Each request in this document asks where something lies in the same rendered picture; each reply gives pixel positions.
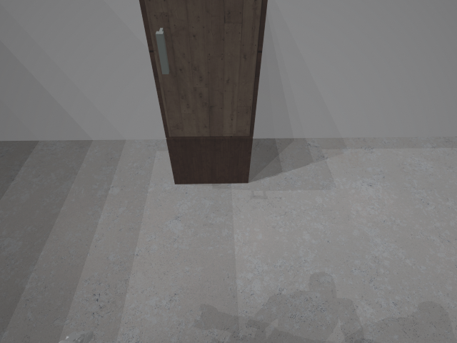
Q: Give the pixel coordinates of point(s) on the cupboard door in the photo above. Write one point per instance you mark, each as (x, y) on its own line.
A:
(211, 47)

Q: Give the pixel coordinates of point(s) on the handle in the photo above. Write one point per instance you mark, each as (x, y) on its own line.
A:
(162, 51)

